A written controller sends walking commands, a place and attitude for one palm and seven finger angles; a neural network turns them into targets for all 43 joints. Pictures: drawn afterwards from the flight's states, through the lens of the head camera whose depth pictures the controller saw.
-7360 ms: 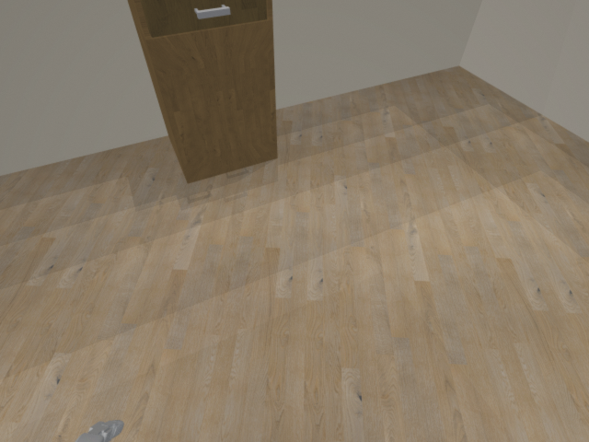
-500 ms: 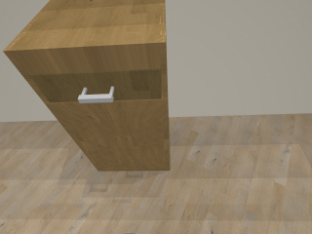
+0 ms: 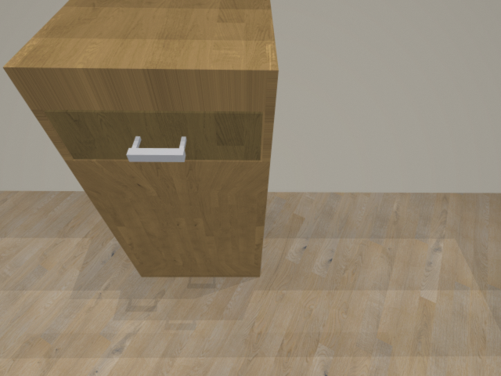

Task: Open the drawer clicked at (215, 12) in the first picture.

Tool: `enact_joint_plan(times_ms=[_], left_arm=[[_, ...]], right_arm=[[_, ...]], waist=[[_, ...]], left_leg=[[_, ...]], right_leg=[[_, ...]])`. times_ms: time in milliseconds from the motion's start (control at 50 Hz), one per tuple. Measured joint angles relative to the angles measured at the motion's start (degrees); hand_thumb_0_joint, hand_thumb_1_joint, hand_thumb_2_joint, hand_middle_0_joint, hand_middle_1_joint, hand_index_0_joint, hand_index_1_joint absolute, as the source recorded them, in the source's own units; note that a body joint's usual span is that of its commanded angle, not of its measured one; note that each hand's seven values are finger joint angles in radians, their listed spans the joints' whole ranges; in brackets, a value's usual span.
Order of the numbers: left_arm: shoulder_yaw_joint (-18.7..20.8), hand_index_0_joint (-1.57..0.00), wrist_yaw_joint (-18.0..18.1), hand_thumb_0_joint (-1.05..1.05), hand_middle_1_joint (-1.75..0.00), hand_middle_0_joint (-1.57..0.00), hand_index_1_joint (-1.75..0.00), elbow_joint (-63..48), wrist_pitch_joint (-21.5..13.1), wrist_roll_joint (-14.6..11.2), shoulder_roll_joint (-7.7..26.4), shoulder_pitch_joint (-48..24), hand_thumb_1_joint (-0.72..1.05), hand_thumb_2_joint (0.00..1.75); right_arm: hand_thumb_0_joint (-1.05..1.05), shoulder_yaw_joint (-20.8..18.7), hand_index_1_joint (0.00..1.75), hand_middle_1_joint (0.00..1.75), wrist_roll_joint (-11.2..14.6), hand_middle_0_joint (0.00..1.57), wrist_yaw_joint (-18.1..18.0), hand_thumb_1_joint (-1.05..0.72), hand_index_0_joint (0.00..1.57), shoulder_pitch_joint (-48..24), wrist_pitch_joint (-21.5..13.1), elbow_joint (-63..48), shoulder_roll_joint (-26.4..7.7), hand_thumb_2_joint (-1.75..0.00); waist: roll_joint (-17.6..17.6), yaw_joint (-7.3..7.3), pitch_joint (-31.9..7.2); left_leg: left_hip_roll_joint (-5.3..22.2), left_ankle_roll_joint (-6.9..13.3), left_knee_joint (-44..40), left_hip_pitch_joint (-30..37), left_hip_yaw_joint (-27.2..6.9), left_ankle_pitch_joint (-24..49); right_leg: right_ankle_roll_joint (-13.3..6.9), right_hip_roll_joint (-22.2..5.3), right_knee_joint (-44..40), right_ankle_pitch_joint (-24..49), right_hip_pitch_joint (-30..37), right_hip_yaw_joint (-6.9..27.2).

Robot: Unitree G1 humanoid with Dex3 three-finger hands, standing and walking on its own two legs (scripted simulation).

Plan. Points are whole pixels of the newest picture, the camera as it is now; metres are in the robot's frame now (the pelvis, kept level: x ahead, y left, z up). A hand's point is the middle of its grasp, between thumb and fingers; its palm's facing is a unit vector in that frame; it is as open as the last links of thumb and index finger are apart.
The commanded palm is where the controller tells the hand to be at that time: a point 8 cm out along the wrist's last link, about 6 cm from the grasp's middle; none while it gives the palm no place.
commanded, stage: come to a stop and stand still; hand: left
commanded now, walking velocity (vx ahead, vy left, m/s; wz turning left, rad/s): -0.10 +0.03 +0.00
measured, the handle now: (158, 148) +0.55 +0.24 +0.01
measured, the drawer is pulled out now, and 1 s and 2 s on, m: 0.00 0.00 0.00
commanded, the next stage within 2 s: look again from close up in 0.40 s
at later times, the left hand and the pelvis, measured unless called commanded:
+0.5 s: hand out of the picture +0.03 +0.16 -0.17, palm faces +0.07 -0.97 -0.22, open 7.2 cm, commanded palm none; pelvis +0.01 -0.02 +0.00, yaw +2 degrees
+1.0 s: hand out of the picture -0.01 +0.21 -0.17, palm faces +0.02 -0.98 -0.21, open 7.4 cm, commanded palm none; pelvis -0.01 +0.03 +0.00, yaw +0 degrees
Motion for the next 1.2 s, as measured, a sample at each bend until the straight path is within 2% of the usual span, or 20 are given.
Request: enact_joint_plan(times_ms=[20, 40, 120, 180, 240, 360, 500, 580, 660, 760, 840, 1000, 1100, 1120, 1140, 1160, 1200], left_arm=[[-0.1, -0.20, 0.1, 0.00, -0.30, -0.19, -0.30, 0.0, -0.4, -0.1, -0.3, -0.4, 0.91, 0.89], [-0.2, -0.20, 0.4, 0.00, -0.30, -0.19, -0.30, 0.2, -0.8, -0.1, -0.9, -1.0, 0.91, 0.89], [-0.7, -0.20, 1.5, 0.01, -0.30, -0.20, -0.30, 0.5, -1.8, -0.2, -1.9, -2.4, 0.93, 0.89], [-0.8, -0.20, 2.0, 0.01, -0.30, -0.20, -0.30, 0.4, -2.0, -0.3, -1.7, -3.4, 0.93, 0.89], [-0.8, -0.20, 2.3, 0.01, -0.30, -0.20, -0.30, 0.4, -2.0, -0.6, -1.5, -4.3, 0.94, 0.89], [-0.8, -0.20, 2.4, 0.00, -0.30, -0.20, -0.30, 0.5, -2.0, -0.7, -1.3, -4.4, 0.94, 0.89], [-1.0, -0.20, 2.3, 0.00, -0.30, -0.20, -0.30, 1.0, -1.7, -0.5, -1.4, -3.0, 0.94, 0.89], [-1.5, -0.20, 3.1, 0.00, -0.30, -0.20, -0.30, -0.4, -3.6, 0.2, -2.4, -1.2, 0.93, 0.89], [-2.0, -0.20, 2.4, 0.00, -0.30, -0.20, -0.30, -0.5, -2.5, 0.2, -2.6, -0.1, 0.92, 0.89], [-1.9, -0.20, 1.7, 0.00, -0.30, -0.20, -0.30, -0.4, -1.2, 0.1, -2.2, 0.8, 0.91, 0.89], [-2.1, -0.20, 1.5, 0.00, -0.30, -0.20, -0.30, -0.4, -1.4, 0.1, -2.0, 1.1, 0.91, 0.89], [-2.2, -0.20, 1.5, 0.00, -0.30, -0.20, -0.30, 0.0, -1.4, 0.1, -2.1, 0.8, 0.91, 0.89], [-2.4, -0.20, 2.1, 0.00, -0.30, -0.20, -0.30, 0.2, -1.9, 0.1, -2.8, 0.3, 0.91, 0.89], [-3.4, -0.20, 2.9, 0.01, -0.30, -0.20, -0.30, -8.0, 1.8, 2.7, -2.2, 2.7, 0.92, 0.89], [-4.2, -0.20, 3.9, 0.02, -0.30, -0.20, -0.30, -17.9, 3.3, 5.1, -0.9, 5.6, 0.93, 0.89], [-4.6, -0.20, 5.6, 0.02, -0.30, -0.20, -0.31, -26.5, 3.3, 6.2, 0.4, 7.6, 0.93, 0.89], [-5.3, -0.21, 9.4, 0.03, -0.31, -0.20, -0.32, -39.7, 4.1, 8.7, 2.3, 9.0, 0.92, 0.88]], right_arm=[[0.01, -0.1, 0.29, 0.30, 0.2, 0.21, 0.0, -0.92, 0.20, 0.1, 0.1, 0.4, -0.1, -0.90], [0.01, -0.3, 0.29, 0.30, 0.5, 0.21, -0.1, -0.92, 0.20, 0.0, 0.2, 0.9, -0.6, -0.90], [0.01, -0.6, 0.29, 0.30, 1.0, 0.20, -0.1, -0.91, 0.20, 0.5, 1.1, 2.3, -1.6, -0.90], [0.01, -0.4, 0.29, 0.30, 0.9, 0.20, -0.2, -0.91, 0.20, 0.6, 1.2, 3.1, -1.5, -0.90], [0.01, 0.0, 0.29, 0.30, 0.7, 0.20, -0.2, -0.91, 0.20, 0.1, 0.9, 3.7, -1.0, -0.90], [0.01, 0.3, 0.29, 0.30, 0.7, 0.20, -0.3, -0.91, 0.20, -1.5, 0.7, 3.5, -0.5, -0.90], [0.01, 0.3, 0.29, 0.30, 0.6, 0.20, -0.4, -0.92, 0.20, -2.2, 0.6, 3.0, -0.9, -0.90], [0.01, -0.4, 0.29, 0.30, 1.0, 0.20, 0.3, -0.92, 0.20, -3.1, 1.3, -0.7, -2.3, -0.90], [0.01, -0.4, 0.29, 0.30, 0.6, 0.20, 0.9, -0.92, 0.20, -2.5, -0.2, -3.5, -3.1, -0.90], [0.01, 0.9, 0.29, 0.30, 0.0, 0.20, 0.8, -0.93, 0.20, 0.4, -0.2, -3.3, -2.2, -0.90], [0.01, 1.7, 0.29, 0.30, 0.1, 0.20, 0.8, -0.93, 0.20, 1.4, -0.3, -2.6, -1.7, -0.90], [0.01, 2.4, 0.29, 0.30, 0.3, 0.20, 0.8, -0.92, 0.20, 2.3, -1.0, -1.1, -0.5, -0.90], [0.01, 2.3, 0.29, 0.30, 0.6, 0.20, 0.8, -0.91, 0.20, 2.2, -1.0, -0.3, -0.3, -0.90], [0.01, 2.6, 0.29, 0.30, 1.4, 0.20, 0.7, -0.91, 0.20, 2.9, -1.4, -2.2, -0.4, -0.90], [0.02, 2.8, 0.29, 0.30, 1.7, 0.21, -0.5, -0.92, 0.20, 4.0, -3.6, -4.0, -0.6, -0.90], [0.02, 2.3, 0.30, 0.30, 2.2, 0.21, -1.5, -0.93, 0.20, 5.0, -6.6, -5.1, -1.0, -0.90], [0.03, 1.2, 0.30, 0.30, 3.2, 0.21, -2.5, -0.93, 0.20, 5.5, -11.1, -7.3, -2.3, -0.90]], waist=[[0.2, -0.05, 0.5], [1.5, -0.22, 1.0], [4.3, -1.38, 0.7], [4.4, -1.31, 0.1], [3.8, -0.87, 0.0], [3.3, -0.10, -0.2], [3.3, 0.32, -0.5], [4.3, 0.56, 0.6], [4.9, -0.30, 1.2], [3.8, 0.79, -0.4], [3.8, 0.93, -0.6], [3.4, 0.52, 0.1], [3.5, 0.35, 0.2], [3.3, 0.71, 0.4], [2.7, 1.37, 0.3], [2.2, 1.90, -0.2], [2.1, 1.90, -2.0]], left_leg=[[0.1, -0.4, 1.5, -0.4, 0.2, -0.9], [1.1, -0.8, 3.1, -0.8, -0.1, -1.9], [3.2, -0.5, 5.5, -1.7, -0.5, -2.6], [4.0, -1.0, 4.4, -1.0, -0.8, -2.9], [4.3, -2.7, 2.8, -0.1, -1.0, -2.4], [4.9, -2.9, 1.9, 0.9, -0.8, -2.0], [4.7, -2.5, 1.3, 1.6, -0.5, -1.5], [4.2, 0.3, 13.7, -5.3, -0.6, -6.5], [2.6, 0.9, 10.6, -6.1, -0.3, -3.3], [0.1, 2.6, 9.4, -4.8, 1.2, -3.4], [-1.1, 3.4, 7.5, -3.9, 1.9, -2.5], [-1.9, 3.8, 5.1, -3.0, 2.6, -1.6], [-1.5, 3.5, 5.8, -3.3, 2.5, -2.2], [-1.3, 3.3, 6.5, -3.6, 2.7, -2.6], [-1.4, 3.2, 6.4, -3.5, 3.1, -2.8], [-1.6, 3.1, 6.3, -3.7, 3.3, -2.8], [-2.1, 2.8, 6.7, -4.8, 3.1, -2.8]], right_leg=[[-0.5, 0.1, -3.2, 3.9, 1.2, -0.1], [-1.5, 1.0, -3.8, 4.4, 1.8, -0.6], [-3.7, 2.6, -4.8, 2.0, 3.2, -2.6], [-4.2, 3.2, -5.6, 1.9, 4.0, -3.5], [-4.3, 3.5, -6.2, 2.0, 4.5, -3.9], [-4.5, 4.1, -7.7, 2.9, 5.8, -3.8], [-4.2, 4.0, -9.1, 3.9, 6.7, -3.5], [-3.5, 4.1, -8.6, 5.2, 4.4, -2.8], [-2.5, 3.0, -4.0, 3.7, 1.7, -2.6], [-1.2, 0.6, -2.8, 3.1, 1.6, -1.0], [-0.4, -0.5, -3.2, 3.4, 1.7, -0.3], [0.2, -1.2, -3.7, 3.5, 1.5, 0.5], [0.1, -0.8, -3.4, 2.9, 1.5, 0.3], [0.0, -0.6, -3.0, 2.8, 1.1, 0.5], [-0.5, -0.6, -2.1, 2.4, 0.5, 1.0], [-1.0, -0.9, -0.9, 1.8, -0.2, 1.3], [-1.2, -1.5, 0.9, 0.7, -1.8, 1.2]])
